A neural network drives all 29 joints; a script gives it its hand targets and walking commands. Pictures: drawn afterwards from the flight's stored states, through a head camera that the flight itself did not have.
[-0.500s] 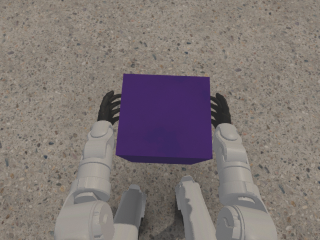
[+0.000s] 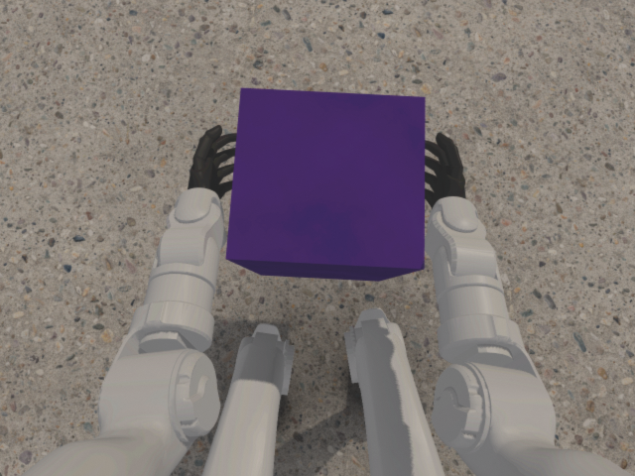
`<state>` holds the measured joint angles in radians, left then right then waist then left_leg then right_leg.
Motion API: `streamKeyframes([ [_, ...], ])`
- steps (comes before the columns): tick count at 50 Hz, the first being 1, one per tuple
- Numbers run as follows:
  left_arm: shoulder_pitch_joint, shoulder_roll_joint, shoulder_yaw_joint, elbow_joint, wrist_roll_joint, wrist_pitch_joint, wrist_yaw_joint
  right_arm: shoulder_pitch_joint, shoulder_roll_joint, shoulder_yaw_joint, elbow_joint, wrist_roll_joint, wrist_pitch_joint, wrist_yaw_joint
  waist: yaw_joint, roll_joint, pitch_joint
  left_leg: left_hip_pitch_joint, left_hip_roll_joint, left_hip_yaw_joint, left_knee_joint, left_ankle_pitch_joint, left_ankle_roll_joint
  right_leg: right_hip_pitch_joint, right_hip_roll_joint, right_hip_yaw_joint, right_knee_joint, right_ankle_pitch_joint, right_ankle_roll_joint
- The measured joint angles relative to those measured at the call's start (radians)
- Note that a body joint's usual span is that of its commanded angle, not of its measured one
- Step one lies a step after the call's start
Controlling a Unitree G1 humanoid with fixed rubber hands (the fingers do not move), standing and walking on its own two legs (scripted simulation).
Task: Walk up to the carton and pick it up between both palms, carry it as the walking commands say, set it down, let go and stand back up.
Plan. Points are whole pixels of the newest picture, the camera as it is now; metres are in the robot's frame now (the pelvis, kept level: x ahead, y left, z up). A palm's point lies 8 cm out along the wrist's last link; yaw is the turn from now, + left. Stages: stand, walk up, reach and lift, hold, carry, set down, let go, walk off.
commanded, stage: set down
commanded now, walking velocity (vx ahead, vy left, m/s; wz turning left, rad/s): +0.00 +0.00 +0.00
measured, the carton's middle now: (325, 205) +0.45 -0.03 -0.16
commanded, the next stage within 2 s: none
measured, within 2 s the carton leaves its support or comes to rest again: neither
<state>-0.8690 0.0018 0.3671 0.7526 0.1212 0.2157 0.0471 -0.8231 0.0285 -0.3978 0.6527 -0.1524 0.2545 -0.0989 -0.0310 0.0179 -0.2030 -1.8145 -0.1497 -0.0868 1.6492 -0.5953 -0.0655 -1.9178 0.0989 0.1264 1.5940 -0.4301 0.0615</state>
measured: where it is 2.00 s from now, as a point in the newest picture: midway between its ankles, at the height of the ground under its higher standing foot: (318, 407)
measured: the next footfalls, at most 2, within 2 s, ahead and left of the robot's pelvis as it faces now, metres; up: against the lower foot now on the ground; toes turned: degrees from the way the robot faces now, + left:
none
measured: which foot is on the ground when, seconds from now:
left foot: down 0.00-1.00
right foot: down 0.00-1.00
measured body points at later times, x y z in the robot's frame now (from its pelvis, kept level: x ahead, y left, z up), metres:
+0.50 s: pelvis -0.02 +0.01 -0.06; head +0.28 -0.02 +0.27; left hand +0.49 +0.12 -0.18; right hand +0.46 -0.19 -0.19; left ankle +0.06 +0.13 -0.50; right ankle +0.11 -0.13 -0.50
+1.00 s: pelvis -0.02 +0.00 -0.12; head +0.32 -0.02 +0.17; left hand +0.51 +0.11 -0.27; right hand +0.48 -0.19 -0.27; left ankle +0.06 +0.13 -0.50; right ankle +0.11 -0.13 -0.50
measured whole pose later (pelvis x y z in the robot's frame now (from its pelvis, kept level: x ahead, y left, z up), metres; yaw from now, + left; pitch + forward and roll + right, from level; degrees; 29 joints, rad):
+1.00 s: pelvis -0.02 +0.00 -0.12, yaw +2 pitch +46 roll +3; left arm -1.23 0.12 0.31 0.87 0.05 0.21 0.12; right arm -1.16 -0.11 -0.40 0.76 -0.10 0.23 -0.11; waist -0.06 0.03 0.05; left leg -2.22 -0.20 -0.07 2.02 -0.62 -0.10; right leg -2.31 0.13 0.12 1.95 -0.45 0.10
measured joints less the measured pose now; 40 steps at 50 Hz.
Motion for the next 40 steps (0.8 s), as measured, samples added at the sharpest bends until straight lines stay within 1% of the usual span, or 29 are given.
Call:
streamKeyframes([
  [14,-0.116,0.033,-0.002,0.032,-0.003,0.006,0.012,-0.112,-0.034,-0.021,0.032,0.006,0.001,0.000,-0.013,0.006,0.063,-0.139,-0.024,0.000,0.122,-0.006,-0.009,-0.131,0.008,0.002,0.112,-0.005,0.018],
  [23,-0.184,0.050,-0.014,0.047,-0.012,0.010,0.029,-0.172,-0.059,-0.028,0.047,0.014,-0.001,0.001,-0.020,0.010,0.104,-0.222,-0.038,0.002,0.191,-0.008,-0.014,-0.209,0.012,0.003,0.176,-0.006,0.028],
  [40,-0.300,0.086,-0.036,0.081,-0.037,0.004,0.052,-0.278,-0.109,-0.027,0.078,0.027,-0.009,0.003,-0.023,0.013,0.185,-0.355,-0.050,0.008,0.307,-0.015,-0.028,-0.341,0.022,0.000,0.288,-0.009,0.037],
])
